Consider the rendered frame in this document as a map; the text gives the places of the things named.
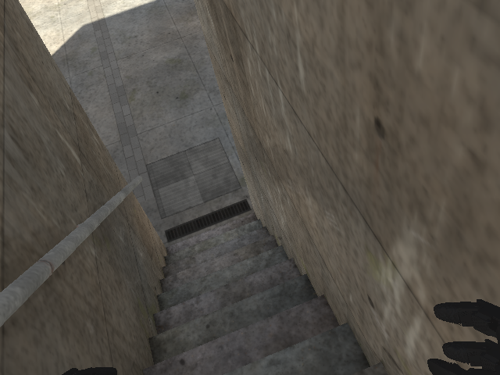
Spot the right robot hand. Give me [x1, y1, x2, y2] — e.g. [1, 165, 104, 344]
[427, 299, 500, 375]

